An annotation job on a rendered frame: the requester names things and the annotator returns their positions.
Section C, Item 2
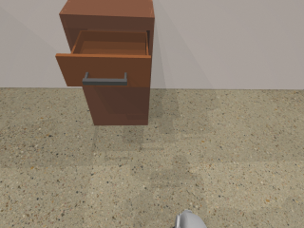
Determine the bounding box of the drawer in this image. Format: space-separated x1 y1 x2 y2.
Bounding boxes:
55 30 151 87

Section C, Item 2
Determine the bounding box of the handle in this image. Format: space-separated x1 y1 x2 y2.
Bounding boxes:
82 71 127 86

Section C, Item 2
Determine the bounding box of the right robot shin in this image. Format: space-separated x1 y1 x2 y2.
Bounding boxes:
183 209 192 213

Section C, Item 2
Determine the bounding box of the robot right thigh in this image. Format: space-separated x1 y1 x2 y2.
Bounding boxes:
175 212 207 228

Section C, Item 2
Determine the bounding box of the cabinet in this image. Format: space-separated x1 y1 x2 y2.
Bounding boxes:
59 0 155 126

